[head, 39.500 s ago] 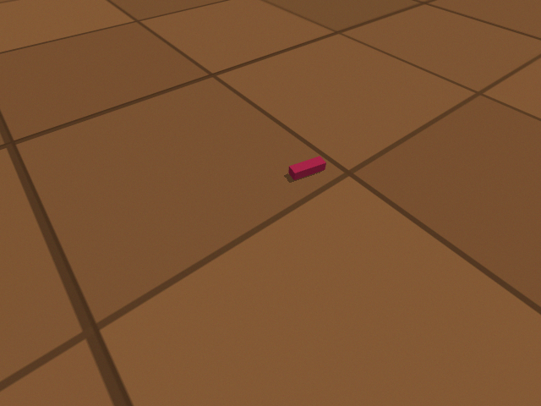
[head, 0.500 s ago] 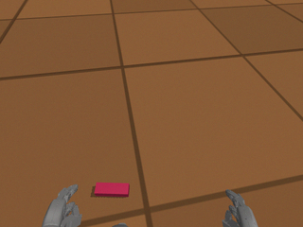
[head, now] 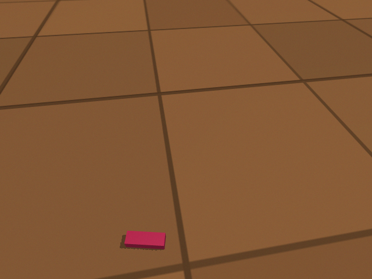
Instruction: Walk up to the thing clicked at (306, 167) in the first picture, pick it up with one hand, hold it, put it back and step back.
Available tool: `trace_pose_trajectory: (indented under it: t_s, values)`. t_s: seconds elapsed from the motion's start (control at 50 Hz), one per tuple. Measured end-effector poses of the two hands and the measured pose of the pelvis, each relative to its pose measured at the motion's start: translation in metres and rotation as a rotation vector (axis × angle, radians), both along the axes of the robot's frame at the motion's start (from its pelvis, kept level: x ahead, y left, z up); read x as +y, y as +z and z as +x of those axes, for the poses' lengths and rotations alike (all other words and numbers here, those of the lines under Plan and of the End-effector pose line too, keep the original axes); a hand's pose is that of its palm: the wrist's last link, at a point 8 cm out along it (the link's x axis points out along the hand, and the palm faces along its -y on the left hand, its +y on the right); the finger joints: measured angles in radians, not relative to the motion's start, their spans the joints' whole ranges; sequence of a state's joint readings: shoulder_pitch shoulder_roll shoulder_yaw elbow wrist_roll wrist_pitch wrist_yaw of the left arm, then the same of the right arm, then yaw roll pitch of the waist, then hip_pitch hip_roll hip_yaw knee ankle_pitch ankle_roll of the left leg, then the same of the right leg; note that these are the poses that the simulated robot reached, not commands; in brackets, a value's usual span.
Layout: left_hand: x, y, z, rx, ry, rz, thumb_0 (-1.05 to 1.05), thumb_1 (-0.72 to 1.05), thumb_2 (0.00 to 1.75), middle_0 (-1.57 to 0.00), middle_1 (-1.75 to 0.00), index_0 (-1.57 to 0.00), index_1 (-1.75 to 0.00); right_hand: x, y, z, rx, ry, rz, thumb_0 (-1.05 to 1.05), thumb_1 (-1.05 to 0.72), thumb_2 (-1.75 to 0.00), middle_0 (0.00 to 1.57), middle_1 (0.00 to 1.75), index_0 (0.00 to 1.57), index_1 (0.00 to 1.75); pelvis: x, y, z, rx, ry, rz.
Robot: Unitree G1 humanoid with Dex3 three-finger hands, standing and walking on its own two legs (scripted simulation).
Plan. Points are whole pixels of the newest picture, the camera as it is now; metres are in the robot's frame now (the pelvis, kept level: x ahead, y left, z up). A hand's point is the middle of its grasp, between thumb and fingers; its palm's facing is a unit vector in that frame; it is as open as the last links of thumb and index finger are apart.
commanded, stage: stand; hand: left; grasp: from above
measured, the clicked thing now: (145, 239) +0.45 +0.21 -0.74
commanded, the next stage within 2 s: step back in 1.96 s
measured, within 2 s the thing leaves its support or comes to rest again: neither
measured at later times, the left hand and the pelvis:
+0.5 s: hand out of the picture +0.02 +0.23 -0.15, palm faces +0.02 -0.94 -0.34, open 7.3 cm; pelvis -0.01 -0.01 +0.01, yaw +0 degrees
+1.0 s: hand out of the picture +0.06 +0.21 -0.15, palm faces +0.00 -0.95 -0.32, open 7.3 cm; pelvis +0.00 -0.02 +0.01, yaw -1 degrees
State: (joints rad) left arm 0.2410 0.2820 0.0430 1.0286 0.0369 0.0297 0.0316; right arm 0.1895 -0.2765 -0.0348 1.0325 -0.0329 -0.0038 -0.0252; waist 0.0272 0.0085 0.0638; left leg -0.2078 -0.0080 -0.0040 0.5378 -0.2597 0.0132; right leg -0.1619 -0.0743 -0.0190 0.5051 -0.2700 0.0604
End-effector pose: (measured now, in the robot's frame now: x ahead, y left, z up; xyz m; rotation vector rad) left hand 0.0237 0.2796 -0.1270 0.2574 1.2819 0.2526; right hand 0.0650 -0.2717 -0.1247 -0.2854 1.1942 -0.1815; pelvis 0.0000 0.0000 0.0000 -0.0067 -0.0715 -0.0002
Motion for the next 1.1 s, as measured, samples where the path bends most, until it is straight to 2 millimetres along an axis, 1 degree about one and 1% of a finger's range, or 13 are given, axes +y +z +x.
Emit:
trace_pose_trajectory:
  t_s: [0.08,0.18,0.34,0.52,0.68,0.92,1.1]
  values:
    - [0.0,0.003,-0.004,0.008,-0.002,0.001,0.01,0.91,0.9,-0.2,-0.3,-0.21,-0.3,0.002,0.001,-0.004,0.007,-0.01,0.009,0.01,-0.91,-0.9,0.2,0.3,0.2,0.3,0.0,0.003,-0.003,-0.015,0.001,0.001]
    - [0.0,0.006,-0.003,-0.003,-0.008,0.004,0.01,0.91,0.9,-0.2,-0.3,-0.21,-0.3,-0.001,0.003,-0.008,0.006,-0.019,0.012,0.01,-0.91,-0.9,0.2,0.3,0.2,0.3,-0.001,0.006,-0.007,-0.026,0.001,0.003]
    - [0.0,0.01,-0.004,-0.005,-0.017,0.012,0.01,0.91,0.9,-0.2,-0.3,-0.21,-0.3,-0.012,0.004,-0.019,0.026,-0.032,0.006,0.01,-0.91,-0.9,0.2,0.3,0.2,0.3,-0.005,0.008,-0.012,-0.022,0.001,0.005]
    - [-0.004,0.012,-0.006,0.021,-0.019,0.018,0.01,0.91,0.9,-0.2,-0.3,-0.21,-0.3,-0.025,0.004,-0.028,0.056,-0.041,0.0,0.01,-0.91,-0.9,0.2,0.3,0.2,0.3,-0.012,0.009,-0.011,-0.019,-0.001,0.004]
    - [-0.01,0.013,0.006,0.012,-0.026,0.009,0.01,0.91,0.9,-0.2,-0.3,-0.21,-0.3,-0.029,0.005,-0.026,0.067,-0.04,-0.003,0.01,-0.91,-0.9,0.2,0.3,0.2,0.3,-0.016,0.01,-0.007,-0.016,-0.004,0.005]
    - [-0.018,0.014,0.029,-0.01,-0.041,-0.006,0.01,0.91,0.9,-0.2,-0.3,-0.21,-0.3,-0.026,0.004,-0.015,0.064,-0.037,0.013,0.01,-0.91,-0.9,0.2,0.3,0.2,0.3,-0.019,0.012,0.001,-0.007,-0.011,0.007]
    - [-0.023,0.013,0.037,-0.006,-0.047,-0.016,0.01,0.91,0.9,-0.2,-0.3,-0.21,-0.3,-0.023,0.003,-0.01,0.069,-0.038,0.023,0.01,-0.91,-0.9,0.2,0.3,0.2,0.3,-0.02,0.012,0.007,0.002,-0.013,0.008]
